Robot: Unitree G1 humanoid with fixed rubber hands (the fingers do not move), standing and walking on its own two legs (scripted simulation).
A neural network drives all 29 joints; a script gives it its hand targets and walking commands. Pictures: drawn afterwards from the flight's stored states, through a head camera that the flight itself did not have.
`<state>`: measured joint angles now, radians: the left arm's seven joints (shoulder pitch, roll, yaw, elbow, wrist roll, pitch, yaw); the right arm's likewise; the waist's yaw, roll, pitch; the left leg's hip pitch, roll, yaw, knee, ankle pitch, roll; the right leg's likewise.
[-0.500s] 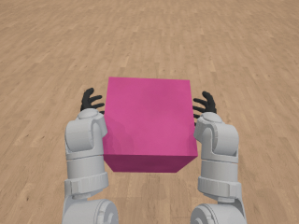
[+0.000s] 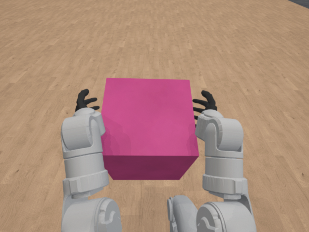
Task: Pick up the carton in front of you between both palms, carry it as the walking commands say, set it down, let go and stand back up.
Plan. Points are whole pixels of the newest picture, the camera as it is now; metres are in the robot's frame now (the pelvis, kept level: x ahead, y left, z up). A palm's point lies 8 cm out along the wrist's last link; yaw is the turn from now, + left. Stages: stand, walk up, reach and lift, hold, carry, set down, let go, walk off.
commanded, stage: carry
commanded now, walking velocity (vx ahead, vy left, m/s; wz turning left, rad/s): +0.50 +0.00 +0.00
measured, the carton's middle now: (147, 135) +0.39 -0.02 +0.08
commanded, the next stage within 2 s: none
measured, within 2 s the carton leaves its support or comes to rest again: neither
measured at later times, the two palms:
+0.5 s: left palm (122, 0) +0.65 +0.02 +0.36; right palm (217, 14) +0.62 -0.26 +0.33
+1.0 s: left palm (129, 9) +0.96 -0.01 +0.27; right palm (194, 13) +0.90 -0.29 +0.26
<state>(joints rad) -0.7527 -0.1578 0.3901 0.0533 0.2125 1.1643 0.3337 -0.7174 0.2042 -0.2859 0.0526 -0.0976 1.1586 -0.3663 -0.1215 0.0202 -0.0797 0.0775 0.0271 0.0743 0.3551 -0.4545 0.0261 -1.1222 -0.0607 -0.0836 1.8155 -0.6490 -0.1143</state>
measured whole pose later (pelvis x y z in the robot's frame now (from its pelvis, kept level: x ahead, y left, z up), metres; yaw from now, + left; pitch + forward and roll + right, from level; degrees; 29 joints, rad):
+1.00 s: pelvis +0.58 -0.11 +0.15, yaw -4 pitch +2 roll -2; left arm -0.74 -0.21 0.43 0.13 0.24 1.12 0.29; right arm -0.67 0.27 -0.39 0.05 -0.18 1.13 -0.32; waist -0.07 0.02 0.02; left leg -0.26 -0.08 0.12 0.45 -0.24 0.15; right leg -0.69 -0.04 0.07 1.29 -0.28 -0.03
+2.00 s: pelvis +1.22 -0.15 +0.16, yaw -5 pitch +5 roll +0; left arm -0.17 -0.14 0.06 -0.33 0.10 1.20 0.27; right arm -0.16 0.14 -0.01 -0.28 -0.08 1.17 -0.26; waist -0.01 -0.02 -0.06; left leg -0.32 0.02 0.23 0.40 -0.17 0.07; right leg -0.50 -0.06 -0.05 1.14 -0.32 -0.04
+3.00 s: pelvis +1.50 -0.21 +0.15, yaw -3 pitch +3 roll +0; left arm -0.22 -0.14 0.08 -0.30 0.10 1.24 0.27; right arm -0.24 0.15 -0.04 -0.26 -0.09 1.24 -0.25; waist 0.01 -0.01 -0.10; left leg -0.25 0.07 0.11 0.53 -0.33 -0.03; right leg -0.32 -0.03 -0.21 0.52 -0.26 -0.06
